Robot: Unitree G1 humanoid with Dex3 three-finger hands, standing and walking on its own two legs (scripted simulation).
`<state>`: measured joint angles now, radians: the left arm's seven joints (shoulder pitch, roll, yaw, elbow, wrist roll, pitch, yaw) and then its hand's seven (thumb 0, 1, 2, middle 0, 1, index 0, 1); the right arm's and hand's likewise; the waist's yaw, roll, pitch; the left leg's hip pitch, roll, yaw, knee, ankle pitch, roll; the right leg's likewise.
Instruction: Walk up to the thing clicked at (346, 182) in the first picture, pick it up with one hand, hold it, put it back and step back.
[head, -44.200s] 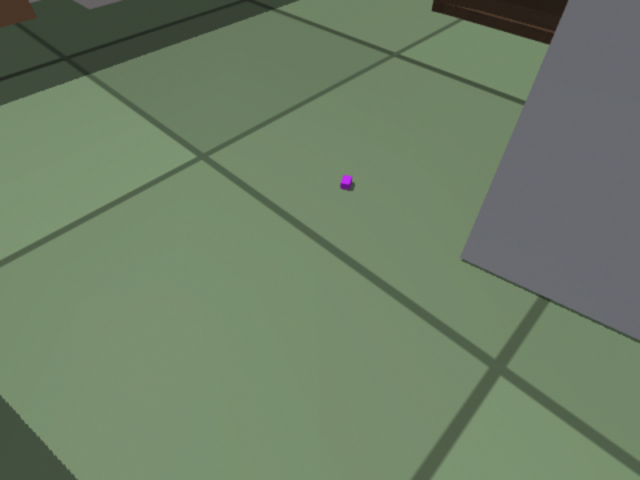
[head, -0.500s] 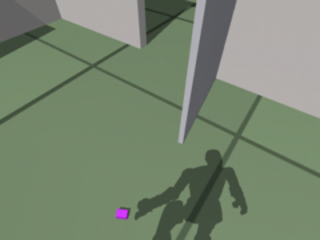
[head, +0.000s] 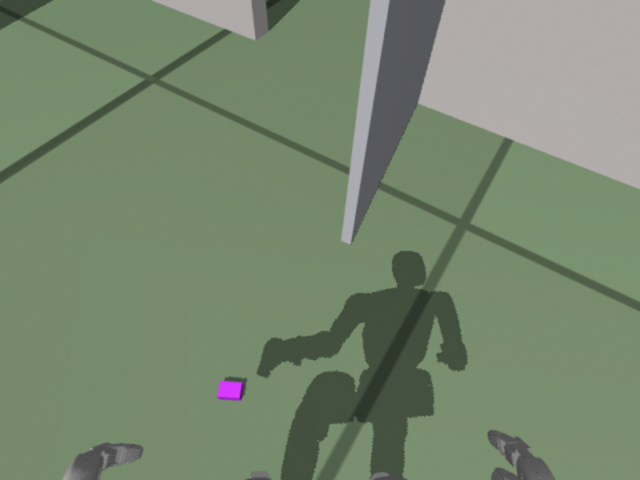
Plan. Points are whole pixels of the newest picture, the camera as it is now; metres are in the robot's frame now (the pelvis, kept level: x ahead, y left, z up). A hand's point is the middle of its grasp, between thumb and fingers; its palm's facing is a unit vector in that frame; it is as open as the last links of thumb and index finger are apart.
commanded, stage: rise first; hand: left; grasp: from above
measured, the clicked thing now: (230, 390) +0.43 +0.23 -0.72
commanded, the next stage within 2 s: none
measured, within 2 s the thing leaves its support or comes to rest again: neither
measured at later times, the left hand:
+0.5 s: hand out of the picture +0.13 +0.26 -0.21, palm faces -0.20 -0.87 -0.46, open 11.8 cm
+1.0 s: hand (162, 450) +0.24 +0.30 -0.39, palm faces -0.46 -0.47 -0.75, open 12.1 cm
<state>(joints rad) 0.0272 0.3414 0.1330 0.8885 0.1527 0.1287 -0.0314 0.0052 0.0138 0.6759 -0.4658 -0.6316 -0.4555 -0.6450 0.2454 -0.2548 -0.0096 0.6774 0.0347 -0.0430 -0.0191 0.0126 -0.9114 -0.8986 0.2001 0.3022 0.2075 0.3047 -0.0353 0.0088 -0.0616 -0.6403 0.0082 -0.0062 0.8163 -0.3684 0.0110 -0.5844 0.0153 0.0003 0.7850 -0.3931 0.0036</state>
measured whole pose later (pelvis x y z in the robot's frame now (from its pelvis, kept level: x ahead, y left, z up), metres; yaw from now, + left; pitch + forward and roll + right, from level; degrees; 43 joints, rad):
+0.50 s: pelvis +0.00 +0.00 -0.08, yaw +0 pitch +22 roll -3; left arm 0.26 0.36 0.14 0.43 0.25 0.18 -0.04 0.00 -0.21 0.65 -0.51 -0.66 -0.50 -0.68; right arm 0.16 -0.24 -0.02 0.53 0.01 -0.13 -0.02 0.01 -0.95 -0.91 0.20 0.30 0.21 0.30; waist -0.02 0.01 -0.14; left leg -1.10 0.01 -0.04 1.28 -0.56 0.01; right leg -1.03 0.02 -0.03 1.24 -0.59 0.00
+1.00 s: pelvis -0.06 -0.01 -0.26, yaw -3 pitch +34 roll -3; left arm -0.25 0.56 0.17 0.74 0.67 -0.22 0.03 0.00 -0.23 0.71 -0.47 -0.68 -0.45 -0.70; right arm 0.04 -0.31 -0.05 0.65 -0.01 -0.15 0.05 0.01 -0.96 -0.91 0.20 0.30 0.21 0.30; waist -0.01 0.01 -0.15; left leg -1.85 0.02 -0.05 1.92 -0.66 0.00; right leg -1.78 0.03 -0.05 1.91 -0.72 -0.01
